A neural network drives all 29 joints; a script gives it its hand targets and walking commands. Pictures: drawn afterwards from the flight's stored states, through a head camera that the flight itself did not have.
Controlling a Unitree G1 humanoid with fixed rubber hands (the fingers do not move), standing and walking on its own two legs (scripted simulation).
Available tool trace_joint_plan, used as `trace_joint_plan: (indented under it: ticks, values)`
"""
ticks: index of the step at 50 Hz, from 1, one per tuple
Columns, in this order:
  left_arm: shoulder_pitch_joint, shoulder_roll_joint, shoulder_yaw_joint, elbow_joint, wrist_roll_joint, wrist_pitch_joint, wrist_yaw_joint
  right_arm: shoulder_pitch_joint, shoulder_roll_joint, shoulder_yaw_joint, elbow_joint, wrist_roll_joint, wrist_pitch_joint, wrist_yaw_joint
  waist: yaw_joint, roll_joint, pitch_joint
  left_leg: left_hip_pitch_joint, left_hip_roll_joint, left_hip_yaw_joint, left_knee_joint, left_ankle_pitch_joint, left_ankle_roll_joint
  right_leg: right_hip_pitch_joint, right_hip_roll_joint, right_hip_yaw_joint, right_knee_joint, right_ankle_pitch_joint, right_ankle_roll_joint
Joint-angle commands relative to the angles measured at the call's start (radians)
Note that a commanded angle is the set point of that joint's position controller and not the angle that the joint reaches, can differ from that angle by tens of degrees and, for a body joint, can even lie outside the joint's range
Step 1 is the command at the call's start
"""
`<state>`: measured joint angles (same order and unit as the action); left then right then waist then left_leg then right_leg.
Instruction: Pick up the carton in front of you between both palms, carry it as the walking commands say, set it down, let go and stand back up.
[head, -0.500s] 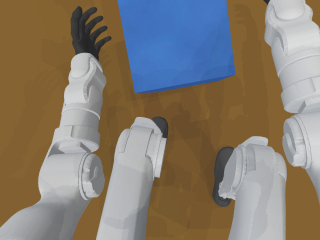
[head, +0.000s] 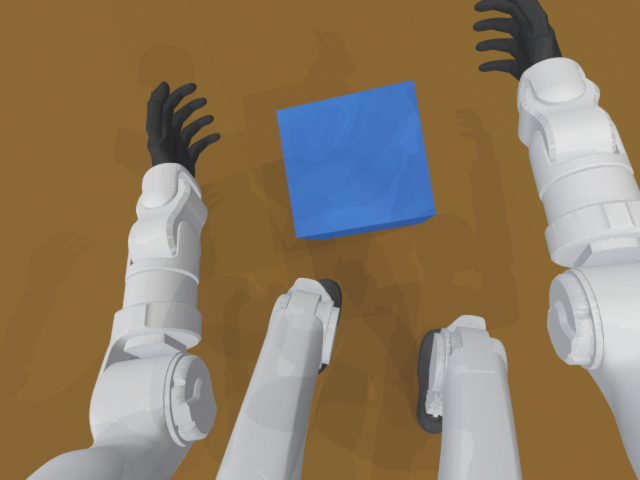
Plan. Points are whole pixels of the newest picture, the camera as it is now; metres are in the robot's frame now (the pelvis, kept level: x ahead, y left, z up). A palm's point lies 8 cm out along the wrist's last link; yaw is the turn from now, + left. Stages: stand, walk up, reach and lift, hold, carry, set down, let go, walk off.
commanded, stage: set down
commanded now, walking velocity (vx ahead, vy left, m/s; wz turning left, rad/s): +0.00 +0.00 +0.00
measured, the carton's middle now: (358, 175) +0.48 +0.08 -0.40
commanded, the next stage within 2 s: let go in 0.28 s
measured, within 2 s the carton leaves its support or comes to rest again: neither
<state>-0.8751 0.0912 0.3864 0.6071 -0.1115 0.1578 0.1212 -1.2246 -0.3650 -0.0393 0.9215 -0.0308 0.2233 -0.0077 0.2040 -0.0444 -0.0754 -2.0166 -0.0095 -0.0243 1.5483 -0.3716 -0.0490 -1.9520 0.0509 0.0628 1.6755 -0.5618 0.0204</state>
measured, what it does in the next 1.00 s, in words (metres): rises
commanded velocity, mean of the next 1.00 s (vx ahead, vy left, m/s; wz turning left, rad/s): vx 0.00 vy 0.00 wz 0.00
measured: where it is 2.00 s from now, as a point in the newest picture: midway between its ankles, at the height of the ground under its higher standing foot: (373, 369)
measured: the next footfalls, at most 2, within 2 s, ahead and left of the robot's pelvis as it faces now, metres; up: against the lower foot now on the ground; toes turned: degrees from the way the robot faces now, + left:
none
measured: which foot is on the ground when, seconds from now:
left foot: down 0.00-1.00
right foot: down 0.00-1.00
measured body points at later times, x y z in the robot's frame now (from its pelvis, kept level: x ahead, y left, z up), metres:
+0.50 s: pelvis +0.03 +0.01 +0.13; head +0.30 +0.00 +0.50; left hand +0.42 +0.26 +0.03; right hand +0.53 -0.12 +0.02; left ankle +0.13 +0.13 -0.49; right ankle +0.06 -0.12 -0.49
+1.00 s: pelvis +0.10 +0.02 +0.23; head +0.22 +0.01 +0.67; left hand +0.29 +0.26 +0.16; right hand +0.37 -0.18 +0.13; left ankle +0.13 +0.13 -0.49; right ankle +0.06 -0.12 -0.49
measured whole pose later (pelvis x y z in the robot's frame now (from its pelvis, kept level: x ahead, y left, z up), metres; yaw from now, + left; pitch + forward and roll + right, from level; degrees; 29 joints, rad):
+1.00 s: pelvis +0.10 +0.02 +0.23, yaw +0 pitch +14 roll +0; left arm 0.17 0.20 0.00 0.35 -0.04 0.02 -0.08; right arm -0.06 -0.15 -0.13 0.57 -0.07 0.00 -0.05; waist 0.11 0.03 0.01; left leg -0.60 -0.03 -0.03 0.60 -0.24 0.01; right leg -0.50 -0.01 0.07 0.61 -0.35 0.03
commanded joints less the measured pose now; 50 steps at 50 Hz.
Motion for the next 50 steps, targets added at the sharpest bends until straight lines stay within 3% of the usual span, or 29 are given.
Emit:
trace_joint_plan:
  ticks: [1,13,18,25,29,33,38,43,50]
  values:
    - [-0.116,0.12,0.017,-0.127,0.008,-0.005,-0.015,-0.282,-0.056,-0.024,-0.132,-0.011,-0.006,0.006,0.058,-0.208,-1.05,0.666,-0.056,0.181,-0.149,0.344,-0.033,0.617,0.045,-0.098,-0.256,0.25,0.005]
    - [-0.055,0.082,0.042,-0.099,0.074,-0.022,-0.048,-0.177,-0.029,-0.087,-0.075,-0.049,-0.027,0.042,0.048,-0.139,-0.945,0.834,-0.053,0.168,-0.386,0.41,-0.038,0.733,0.046,-0.073,-0.498,0.323,0.001]
    - [0.02,0.062,0.039,-0.092,0.114,-0.04,-0.074,-0.069,0.011,-0.124,-0.071,-0.086,-0.045,0.039,0.029,-0.12,-0.953,0.939,-0.05,0.16,-0.463,0.44,-0.033,0.811,0.046,-0.071,-0.588,0.363,0.006]
    - [0.281,0.088,-0.028,-0.178,0.169,-0.062,-0.159,0.271,0.149,-0.175,-0.266,-0.145,-0.075,-0.043,0.001,-0.092,-0.987,1.2,-0.052,0.138,-0.564,0.534,-0.003,0.983,0.05,-0.068,-0.728,0.493,0.02]
    - [0.415,0.13,-0.099,-0.22,0.17,-0.073,-0.207,0.444,0.202,-0.168,-0.414,-0.141,-0.1,-0.102,-0.016,-0.053,-0.841,1.365,-0.045,0.11,-0.643,0.489,0.013,1.012,0.048,-0.071,-0.839,0.395,0.022]
    - [0.569,0.152,-0.174,-0.221,0.147,-0.095,-0.239,0.61,0.21,-0.157,-0.482,-0.121,-0.131,-0.123,-0.035,-0.017,-0.638,1.489,-0.032,0.073,-0.736,0.405,0.023,1.052,0.04,-0.076,-0.94,0.273,0.016]
    - [0.754,0.171,-0.276,-0.242,0.104,-0.127,-0.241,0.812,0.197,-0.132,-0.475,-0.078,-0.179,-0.099,-0.054,0.035,-0.477,1.652,-0.019,0.026,-0.832,0.394,0.02,1.134,0.031,-0.075,-1.009,0.242,0.002]
    - [0.951,0.173,-0.338,-0.311,0.08,-0.147,-0.213,1.005,0.158,-0.118,-0.445,-0.052,-0.223,-0.061,-0.074,0.082,-0.38,1.841,-0.013,-0.009,-0.899,0.53,0.01,1.228,0.028,-0.075,-1.073,0.288,-0.012]
    - [1.037,0.194,-0.363,-0.353,0.069,-0.155,-0.193,1.184,0.135,-0.101,-0.446,-0.037,-0.247,-0.029,-0.136,0.056,-0.206,1.935,-0.025,-0.007,-0.997,0.55,0.004,1.431,0.016,-0.078,-1.19,0.364,-0.011]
